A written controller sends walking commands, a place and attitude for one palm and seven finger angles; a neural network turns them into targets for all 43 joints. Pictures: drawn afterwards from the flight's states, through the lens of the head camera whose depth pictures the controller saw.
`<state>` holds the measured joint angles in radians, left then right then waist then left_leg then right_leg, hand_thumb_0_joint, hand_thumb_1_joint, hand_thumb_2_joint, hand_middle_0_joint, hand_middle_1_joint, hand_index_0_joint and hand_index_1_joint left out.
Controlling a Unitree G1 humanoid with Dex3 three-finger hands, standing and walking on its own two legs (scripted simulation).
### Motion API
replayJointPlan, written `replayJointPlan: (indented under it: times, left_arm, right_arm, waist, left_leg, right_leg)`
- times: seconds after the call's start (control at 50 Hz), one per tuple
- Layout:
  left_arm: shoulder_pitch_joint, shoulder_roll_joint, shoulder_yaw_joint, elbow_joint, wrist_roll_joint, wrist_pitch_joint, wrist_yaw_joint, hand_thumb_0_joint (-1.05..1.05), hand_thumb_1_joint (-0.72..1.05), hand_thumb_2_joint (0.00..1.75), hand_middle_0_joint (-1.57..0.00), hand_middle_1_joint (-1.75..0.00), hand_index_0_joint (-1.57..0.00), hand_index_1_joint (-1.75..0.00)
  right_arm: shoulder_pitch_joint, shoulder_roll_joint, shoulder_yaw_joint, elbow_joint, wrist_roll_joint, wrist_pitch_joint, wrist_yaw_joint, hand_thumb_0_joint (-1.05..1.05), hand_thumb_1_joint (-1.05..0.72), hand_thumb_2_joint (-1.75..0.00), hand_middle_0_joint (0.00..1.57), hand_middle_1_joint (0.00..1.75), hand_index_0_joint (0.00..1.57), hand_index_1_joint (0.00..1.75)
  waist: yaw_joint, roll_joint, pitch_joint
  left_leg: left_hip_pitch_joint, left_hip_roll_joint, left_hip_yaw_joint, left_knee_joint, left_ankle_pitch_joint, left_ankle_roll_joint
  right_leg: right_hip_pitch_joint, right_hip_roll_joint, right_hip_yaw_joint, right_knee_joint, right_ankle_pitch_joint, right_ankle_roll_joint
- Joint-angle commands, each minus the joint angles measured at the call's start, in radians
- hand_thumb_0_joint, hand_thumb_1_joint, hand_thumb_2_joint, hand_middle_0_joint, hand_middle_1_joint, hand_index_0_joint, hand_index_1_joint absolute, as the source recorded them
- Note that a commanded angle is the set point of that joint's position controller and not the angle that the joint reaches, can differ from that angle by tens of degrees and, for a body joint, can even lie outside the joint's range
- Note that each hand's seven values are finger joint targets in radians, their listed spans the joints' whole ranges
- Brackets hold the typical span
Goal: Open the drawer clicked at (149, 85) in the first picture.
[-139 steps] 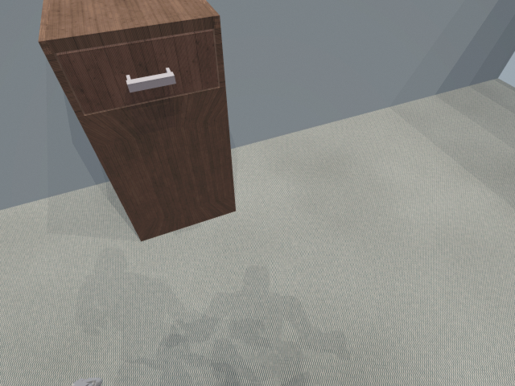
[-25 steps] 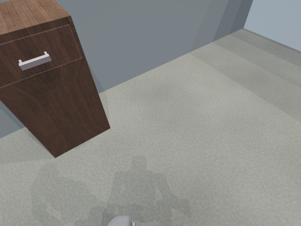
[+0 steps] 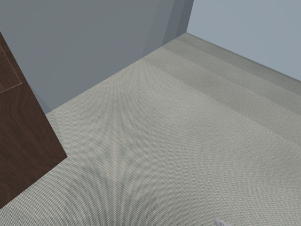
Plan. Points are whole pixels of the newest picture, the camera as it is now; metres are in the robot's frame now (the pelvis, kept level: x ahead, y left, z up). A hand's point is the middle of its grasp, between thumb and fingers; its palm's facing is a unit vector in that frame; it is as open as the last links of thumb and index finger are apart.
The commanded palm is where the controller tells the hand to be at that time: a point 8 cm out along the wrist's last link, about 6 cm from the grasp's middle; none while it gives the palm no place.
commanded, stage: walk to a spot facing it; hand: left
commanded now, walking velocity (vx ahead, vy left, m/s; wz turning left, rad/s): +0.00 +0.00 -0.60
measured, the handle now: out of the picture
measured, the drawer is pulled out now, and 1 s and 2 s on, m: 0.00 0.00 0.00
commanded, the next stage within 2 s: none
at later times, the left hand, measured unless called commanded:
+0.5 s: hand (120, 174) +0.30 +0.13 -0.16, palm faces -0.33 -0.92 -0.20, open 7.3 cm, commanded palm none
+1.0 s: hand (103, 160) +0.35 +0.20 -0.16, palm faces -0.52 -0.83 -0.18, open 7.3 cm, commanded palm none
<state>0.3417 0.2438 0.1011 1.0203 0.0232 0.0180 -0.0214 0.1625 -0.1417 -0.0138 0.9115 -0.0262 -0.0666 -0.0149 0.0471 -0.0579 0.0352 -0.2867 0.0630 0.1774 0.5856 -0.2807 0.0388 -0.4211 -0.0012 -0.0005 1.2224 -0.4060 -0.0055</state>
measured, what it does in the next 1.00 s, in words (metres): walks ahead, turning right: right foot, then left foot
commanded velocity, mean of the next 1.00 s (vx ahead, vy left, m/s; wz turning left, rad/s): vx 0.00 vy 0.00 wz -0.60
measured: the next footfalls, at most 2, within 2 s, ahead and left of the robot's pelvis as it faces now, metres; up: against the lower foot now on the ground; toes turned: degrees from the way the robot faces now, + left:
right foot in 0.40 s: +0.14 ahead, -0.13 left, +0.00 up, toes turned -22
left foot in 0.74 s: +0.26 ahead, +0.11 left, +0.00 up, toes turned -21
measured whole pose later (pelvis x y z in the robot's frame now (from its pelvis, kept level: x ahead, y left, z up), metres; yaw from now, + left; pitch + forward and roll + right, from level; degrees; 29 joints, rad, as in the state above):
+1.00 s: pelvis +0.18 +0.06 +0.01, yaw -37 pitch +0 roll -3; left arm 0.23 0.26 0.11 0.90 0.02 0.09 -0.03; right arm 0.21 -0.16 -0.03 0.89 -0.03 -0.01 -0.02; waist 0.01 -0.03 0.06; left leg -0.22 0.11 0.25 0.49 -0.27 0.04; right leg -0.48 -0.04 -0.03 1.12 -0.40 0.07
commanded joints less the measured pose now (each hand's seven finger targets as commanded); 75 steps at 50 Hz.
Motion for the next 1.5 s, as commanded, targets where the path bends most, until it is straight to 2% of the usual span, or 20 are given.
replayJointPlan:
  times: [0.0, 0.24, 0.34, 0.36, 0.38, 0.4, 0.5, 0.68, 0.7, 0.72, 0.74, 0.84, 1.1, 1.18, 1.2, 1.22, 1.24, 1.28, 1.34, 1.48]
  left_arm:
    - [0.024, -0.005, 0.002, -0.096, 0.005, 0.009, -0.015, 0.0, 0.9, 0.9, -0.2, -0.3, -0.2, -0.3]
    - [-0.291, -0.005, -0.013, -0.219, 0.008, 0.033, -0.014, 0.0, 0.9, 0.9, -0.2, -0.3, -0.2, -0.3]
    - [-0.164, 0.054, -0.005, -0.204, 0.009, -0.002, -0.004, 0.0, 0.9, 0.9, -0.2, -0.3, -0.2, -0.3]
    - [-0.044, 0.129, 0.012, -0.173, 0.014, -0.019, 0.007, 0.0, 0.9, 0.9, -0.2, -0.3, -0.2, -0.3]
    - [0.058, 0.25, 0.037, -0.148, 0.002, -0.026, 0.025, 0.0, 0.9, 0.9, -0.2, -0.3, -0.2, -0.3]
    - [0.074, 0.262, 0.037, -0.138, -0.021, -0.02, 0.04, 0.0, 0.9, 0.9, -0.2, -0.3, -0.2, -0.3]
    - [-0.208, 0.154, 0.009, -0.21, -0.001, -0.007, 0.051, 0.0, 0.9, 0.9, -0.2, -0.3, -0.2, -0.3]
    - [-0.238, 0.155, 0.025, -0.234, -0.001, 0.017, 0.027, 0.0, 0.9, 0.9, -0.2, -0.3, -0.2, -0.3]
    - [-0.232, 0.108, 0.016, -0.246, -0.007, 0.024, 0.025, 0.0, 0.9, 0.9, -0.2, -0.3, -0.2, -0.3]
    - [-0.177, 0.04, 0.004, -0.267, -0.016, 0.029, 0.014, 0.0, 0.9, 0.9, -0.2, -0.3, -0.2, -0.3]
    - [-0.167, 0.06, 0.009, -0.257, -0.002, 0.033, 0.015, 0.0, 0.9, 0.9, -0.2, -0.3, -0.2, -0.3]
    - [-0.12, 0.059, 0.022, -0.203, 0.002, 0.035, -0.013, 0.0, 0.9, 0.9, -0.2, -0.3, -0.2, -0.3]
    - [-0.223, 0.02, -0.004, -0.219, 0.001, 0.035, -0.009, 0.0, 0.9, 0.9, -0.2, -0.3, -0.2, -0.3]
    - [-0.143, 0.038, 0.0, -0.202, -0.001, 0.016, 0.001, 0.0, 0.9, 0.9, -0.2, -0.3, -0.2, -0.3]
    - [-0.084, 0.094, 0.008, -0.185, 0.004, 0.004, 0.01, 0.0, 0.9, 0.9, -0.2, -0.3, -0.2, -0.3]
    - [-0.027, 0.21, 0.029, -0.171, 0.011, -0.009, 0.026, 0.0, 0.9, 0.9, -0.2, -0.3, -0.2, -0.3]
    - [0.014, 0.249, 0.034, -0.161, -0.01, -0.002, 0.037, 0.0, 0.9, 0.9, -0.2, -0.3, -0.2, -0.3]
    - [-0.084, 0.21, 0.034, -0.181, -0.008, 0.0, 0.047, 0.0, 0.9, 0.9, -0.2, -0.3, -0.2, -0.3]
    - [-0.199, 0.148, 0.01, -0.214, -0.005, -0.001, 0.044, 0.0, 0.9, 0.9, -0.2, -0.3, -0.2, -0.3]
    - [-0.168, 0.182, 0.018, -0.206, 0.0, 0.004, 0.032, 0.0, 0.9, 0.9, -0.2, -0.3, -0.2, -0.3]
  right_arm:
    - [0.095, -0.148, -0.039, 0.0, 0.008, -0.011, -0.023, 0.0, -0.9, -0.9, 0.2, 0.3, 0.2, 0.3]
    - [0.216, -0.201, -0.064, 0.048, -0.005, 0.026, -0.017, 0.0, -0.9, -0.9, 0.2, 0.3, 0.2, 0.3]
    - [0.219, -0.247, -0.077, 0.036, 0.004, 0.04, -0.006, 0.0, -0.9, -0.9, 0.2, 0.3, 0.2, 0.3]
    - [0.221, -0.229, -0.072, 0.013, 0.018, 0.043, 0.004, 0.0, -0.9, -0.9, 0.2, 0.3, 0.2, 0.3]
    - [0.192, -0.157, -0.055, -0.044, 0.022, 0.047, 0.006, 0.0, -0.9, -0.9, 0.2, 0.3, 0.2, 0.3]
    - [0.109, -0.172, -0.056, -0.068, 0.022, 0.051, -0.016, 0.0, -0.9, -0.9, 0.2, 0.3, 0.2, 0.3]
    - [0.111, -0.144, -0.054, -0.039, 0.008, 0.091, -0.016, 0.0, -0.9, -0.9, 0.2, 0.3, 0.2, 0.3]
    - [0.164, -0.148, -0.062, -0.06, 0.02, 0.063, -0.02, 0.0, -0.9, -0.9, 0.2, 0.3, 0.2, 0.3]
    - [0.203, -0.192, -0.069, -0.052, 0.018, 0.053, -0.023, 0.0, -0.9, -0.9, 0.2, 0.3, 0.2, 0.3]
    - [0.185, -0.302, -0.086, -0.071, 0.002, 0.047, -0.021, 0.0, -0.9, -0.9, 0.2, 0.3, 0.2, 0.3]
    - [0.147, -0.326, -0.089, -0.078, 0.0, 0.05, -0.023, 0.0, -0.9, -0.9, 0.2, 0.3, 0.2, 0.3]
    - [0.014, -0.207, -0.061, -0.107, 0.0, 0.036, -0.025, 0.0, -0.9, -0.9, 0.2, 0.3, 0.2, 0.3]
    - [0.141, -0.238, -0.096, -0.005, -0.001, 0.053, -0.009, 0.0, -0.9, -0.9, 0.2, 0.3, 0.2, 0.3]
    - [0.116, -0.251, -0.1, -0.004, 0.001, 0.058, 0.0, 0.0, -0.9, -0.9, 0.2, 0.3, 0.2, 0.3]
    - [0.13, -0.227, -0.097, -0.01, 0.009, 0.061, 0.006, 0.0, -0.9, -0.9, 0.2, 0.3, 0.2, 0.3]
    - [0.106, -0.146, -0.073, -0.06, 0.012, 0.067, 0.01, 0.0, -0.9, -0.9, 0.2, 0.3, 0.2, 0.3]
    - [0.051, -0.156, -0.068, -0.092, 0.013, 0.083, -0.001, 0.0, -0.9, -0.9, 0.2, 0.3, 0.2, 0.3]
    - [0.014, -0.162, -0.068, -0.092, 0.011, 0.094, -0.013, 0.0, -0.9, -0.9, 0.2, 0.3, 0.2, 0.3]
    - [0.062, -0.163, -0.07, -0.047, 0.003, 0.099, -0.007, 0.0, -0.9, -0.9, 0.2, 0.3, 0.2, 0.3]
    - [0.015, -0.165, -0.066, -0.08, 0.011, 0.094, -0.009, 0.0, -0.9, -0.9, 0.2, 0.3, 0.2, 0.3]
  waist:
    - [-0.011, 0.19, 0.013]
    - [-0.096, 0.173, 0.034]
    - [-0.022, 0.173, -0.088]
    - [0.033, 0.035, -0.184]
    - [0.058, -0.2, -0.271]
    - [0.077, -0.066, -0.255]
    - [-0.068, -0.02, -0.081]
    - [-0.111, -0.114, -0.108]
    - [-0.125, 0.052, -0.125]
    - [-0.1, 0.385, -0.112]
    - [-0.1, 0.409, -0.1]
    - [-0.035, 0.203, -0.04]
    - [-0.101, 0.26, -0.063]
    - [-0.045, 0.217, -0.102]
    - [-0.014, 0.092, -0.135]
    - [0.021, -0.236, -0.129]
    - [0.044, -0.189, -0.124]
    - [0.005, -0.188, -0.074]
    - [-0.054, -0.069, -0.061]
    - [-0.033, -0.094, -0.067]
  left_leg:
    - [0.038, 0.271, -0.144, -0.323, 0.359, 0.077]
    - [0.216, 0.306, 0.032, -0.219, 0.567, 0.084]
    - [0.227, 0.295, 0.113, 0.114, 0.818, 0.01]
    - [0.01, 0.254, 0.145, 0.369, 0.622, -0.046]
    - [-0.321, 0.056, 0.112, 0.67, -0.286, -0.123]
    - [-0.351, 0.06, -0.083, 0.766, -0.375, -0.114]
    - [-0.204, 0.082, -0.142, 0.542, -0.181, -0.127]
    - [0.089, -0.016, -0.078, -0.03, 0.02, -0.109]
    - [0.191, 0.07, -0.169, -0.186, 0.043, -0.086]
    - [0.246, 0.343, -0.462, -0.308, 0.096, 0.007]
    - [0.162, 0.461, -0.543, -0.339, 0.074, 0.073]
    - [0.11, 0.267, -0.182, -0.285, 0.255, 0.052]
    - [0.25, 0.344, -0.011, -0.201, 0.469, 0.082]
    - [0.181, 0.334, 0.067, -0.043, 0.442, 0.009]
    - [0.06, 0.297, 0.097, 0.124, 0.362, -0.046]
    - [-0.267, 0.146, 0.122, 0.356, -0.222, -0.11]
    - [-0.328, 0.089, -0.034, 0.511, -0.373, -0.121]
    - [-0.373, 0.087, -0.151, 0.602, -0.277, -0.116]
    - [-0.267, 0.081, -0.133, 0.529, -0.124, -0.135]
    - [-0.181, 0.016, -0.126, 0.313, -0.133, -0.132]
  right_leg:
    - [-0.133, -0.087, -0.007, 0.025, 0.106, 0.033]
    - [-0.132, -0.074, -0.101, -0.376, 0.121, 0.039]
    - [0.161, 0.005, -0.146, -0.652, 0.15, -0.018]
    - [0.455, -0.11, -0.007, -0.724, 0.467, -0.076]
    - [0.682, -0.415, 0.423, -0.727, 1.096, -0.235]
    - [0.62, -0.449, 0.392, -0.715, 1.259, -0.304]
    - [0.207, -0.255, 0.192, -0.817, 0.71, -0.187]
    - [0.054, -0.136, 0.266, -0.709, 0.432, -0.097]
    - [-0.022, -0.064, 0.213, -0.584, 0.295, -0.048]
    - [-0.206, 0.072, 0.069, -0.34, -0.1, 0.025]
    - [-0.213, 0.035, 0.065, -0.123, -0.199, 0.046]
    - [-0.173, -0.033, 0.021, 0.034, 0.025, 0.07]
    - [-0.039, -0.048, -0.102, -0.392, -0.046, 0.054]
    - [0.159, -0.026, -0.123, -0.683, 0.133, 0.013]
    - [0.337, -0.078, -0.048, -0.806, 0.287, -0.021]
    - [0.509, -0.346, 0.329, -0.865, 0.633, -0.126]
    - [0.434, -0.428, 0.372, -0.847, 0.816, -0.219]
    - [0.361, -0.344, 0.345, -0.867, 0.641, -0.212]
    - [0.258, -0.236, 0.196, -0.854, 0.581, -0.162]
    - [0.227, -0.203, 0.302, -0.853, 0.492, -0.182]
